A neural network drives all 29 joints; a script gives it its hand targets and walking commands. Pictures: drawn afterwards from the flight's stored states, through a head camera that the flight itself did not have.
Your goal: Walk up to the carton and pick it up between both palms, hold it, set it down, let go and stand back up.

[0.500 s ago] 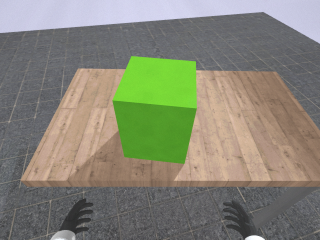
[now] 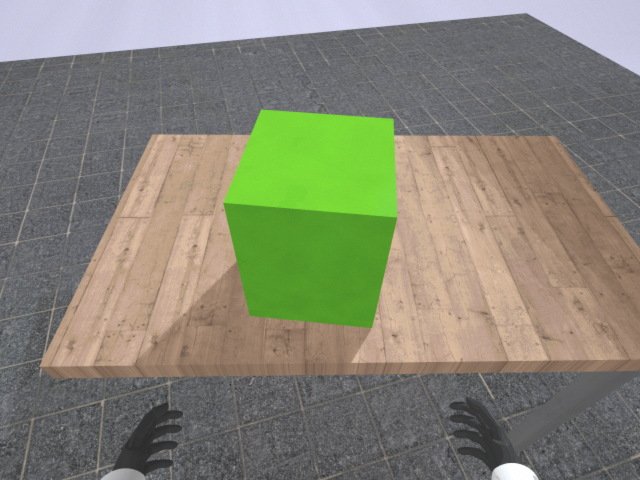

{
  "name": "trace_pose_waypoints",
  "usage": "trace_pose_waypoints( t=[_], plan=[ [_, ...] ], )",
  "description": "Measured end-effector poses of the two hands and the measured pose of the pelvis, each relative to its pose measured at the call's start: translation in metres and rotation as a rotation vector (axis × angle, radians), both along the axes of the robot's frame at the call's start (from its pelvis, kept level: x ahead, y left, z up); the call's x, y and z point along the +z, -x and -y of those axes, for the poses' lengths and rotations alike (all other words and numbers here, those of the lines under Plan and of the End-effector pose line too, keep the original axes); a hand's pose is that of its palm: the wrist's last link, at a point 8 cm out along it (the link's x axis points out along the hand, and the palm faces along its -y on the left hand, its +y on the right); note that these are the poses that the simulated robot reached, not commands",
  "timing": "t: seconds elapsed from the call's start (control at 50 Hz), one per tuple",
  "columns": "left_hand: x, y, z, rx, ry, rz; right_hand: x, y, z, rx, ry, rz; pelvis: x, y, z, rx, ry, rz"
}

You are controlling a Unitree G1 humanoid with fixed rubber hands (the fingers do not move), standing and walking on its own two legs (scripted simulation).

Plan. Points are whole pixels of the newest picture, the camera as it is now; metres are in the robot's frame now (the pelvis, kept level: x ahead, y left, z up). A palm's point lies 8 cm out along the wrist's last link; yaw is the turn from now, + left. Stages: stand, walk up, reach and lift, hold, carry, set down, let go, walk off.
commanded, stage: stand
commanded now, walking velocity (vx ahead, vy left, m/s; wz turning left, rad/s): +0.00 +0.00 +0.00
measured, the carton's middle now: (318, 222) +0.47 +0.00 +0.05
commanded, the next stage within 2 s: none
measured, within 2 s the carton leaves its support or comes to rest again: neither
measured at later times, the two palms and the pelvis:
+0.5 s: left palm out of the picture +0.10 +0.24 -0.11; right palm out of the picture +0.03 -0.24 -0.14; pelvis -0.01 +0.02 -0.01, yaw -6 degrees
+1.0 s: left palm out of the picture +0.08 +0.25 -0.12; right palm out of the picture +0.00 -0.23 -0.14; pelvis +0.00 +0.02 +0.00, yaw -8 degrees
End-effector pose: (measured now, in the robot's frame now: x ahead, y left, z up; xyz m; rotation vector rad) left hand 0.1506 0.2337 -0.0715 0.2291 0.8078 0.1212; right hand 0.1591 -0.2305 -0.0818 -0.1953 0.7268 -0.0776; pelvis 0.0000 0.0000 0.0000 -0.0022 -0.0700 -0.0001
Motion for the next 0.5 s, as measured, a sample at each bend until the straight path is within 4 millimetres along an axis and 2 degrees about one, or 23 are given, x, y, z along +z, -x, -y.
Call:
trace_pose_waypoints(
  t=[0.06,0.14,0.28,0.36,0.5],
  plan=[
    [-0.009,0.009,-0.009,-0.038,-0.026,-0.028,-0.014,0.015,0.010,-0.050,0.013,-0.106,-0.004,0.003,-0.002,-0.022,0.005,-0.038],
    [-0.022,0.022,-0.016,-0.043,-0.023,-0.081,-0.030,0.049,0.022,-0.108,0.034,-0.226,-0.009,0.006,-0.007,-0.042,0.006,-0.071],
    [-0.038,0.035,-0.014,-0.055,0.003,-0.144,-0.046,0.101,0.020,-0.187,0.032,-0.353,-0.013,0.005,-0.015,-0.074,-0.005,-0.088],
    [-0.040,0.038,-0.009,-0.060,0.002,-0.157,-0.054,0.116,0.016,-0.212,0.013,-0.380,-0.014,0.004,-0.014,-0.083,-0.008,-0.085],
    [-0.042,0.046,-0.009,-0.076,-0.014,-0.189,-0.057,0.126,0.013,-0.251,-0.016,-0.390,-0.014,0.007,-0.016,-0.108,-0.011,-0.095]
  ],
)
